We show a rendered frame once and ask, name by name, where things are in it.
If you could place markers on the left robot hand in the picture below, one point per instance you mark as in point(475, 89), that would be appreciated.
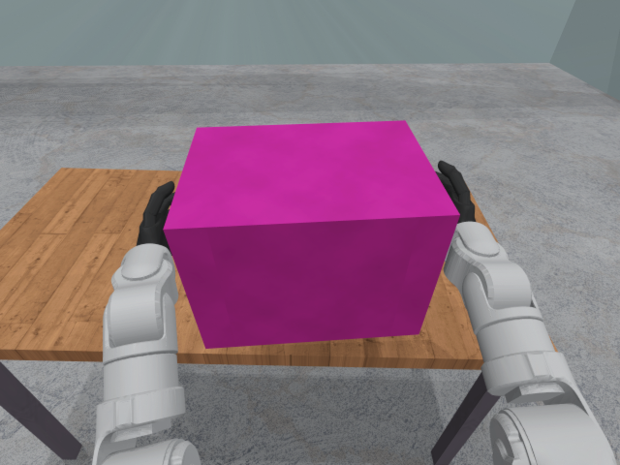
point(155, 216)

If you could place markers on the right robot hand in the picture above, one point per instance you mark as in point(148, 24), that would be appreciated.
point(458, 191)

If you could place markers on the right robot upper arm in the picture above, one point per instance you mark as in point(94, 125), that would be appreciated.
point(559, 434)

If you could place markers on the left robot forearm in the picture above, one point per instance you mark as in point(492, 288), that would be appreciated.
point(141, 389)

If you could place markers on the left robot upper arm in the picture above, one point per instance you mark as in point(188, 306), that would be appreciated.
point(170, 452)

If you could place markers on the carton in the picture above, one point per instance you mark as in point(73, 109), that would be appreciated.
point(308, 232)

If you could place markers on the right robot forearm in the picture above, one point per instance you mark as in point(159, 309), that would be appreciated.
point(519, 359)

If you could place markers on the table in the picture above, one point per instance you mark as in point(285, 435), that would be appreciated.
point(57, 257)

